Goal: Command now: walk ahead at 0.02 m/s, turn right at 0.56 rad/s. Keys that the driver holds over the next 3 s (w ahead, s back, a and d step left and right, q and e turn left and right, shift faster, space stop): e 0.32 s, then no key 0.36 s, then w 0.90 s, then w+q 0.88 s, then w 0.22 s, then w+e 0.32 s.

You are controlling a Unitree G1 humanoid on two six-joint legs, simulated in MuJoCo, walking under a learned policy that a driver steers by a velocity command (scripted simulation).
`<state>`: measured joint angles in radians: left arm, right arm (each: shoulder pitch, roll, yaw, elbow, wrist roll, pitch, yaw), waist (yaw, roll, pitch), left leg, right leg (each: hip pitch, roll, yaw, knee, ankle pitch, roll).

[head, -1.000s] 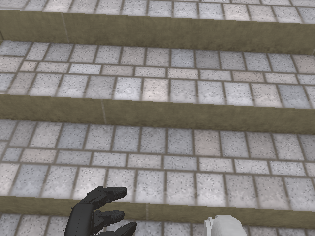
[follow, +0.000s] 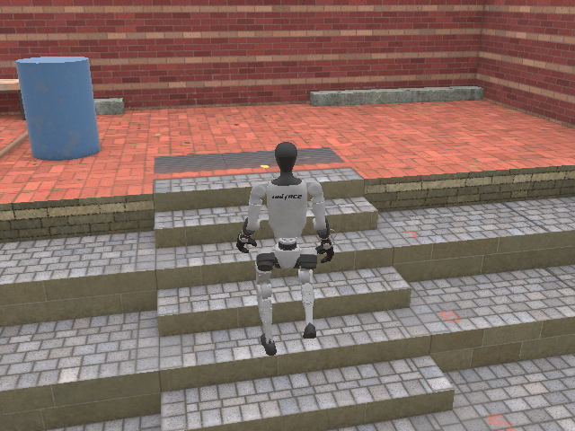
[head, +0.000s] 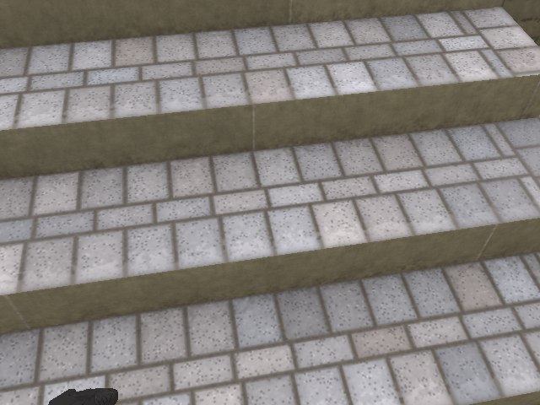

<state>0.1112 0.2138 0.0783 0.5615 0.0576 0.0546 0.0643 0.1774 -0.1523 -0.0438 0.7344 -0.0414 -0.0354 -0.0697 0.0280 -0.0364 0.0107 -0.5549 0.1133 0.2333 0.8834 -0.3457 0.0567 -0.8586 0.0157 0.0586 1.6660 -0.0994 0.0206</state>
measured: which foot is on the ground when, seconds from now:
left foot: down 0.00-0.22, up 0.24-0.64, down 0.66-0.98, up 1.00-1.00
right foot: up 0.00-0.20, down 0.22-0.72, up 0.74-0.94, down 0.96-1.00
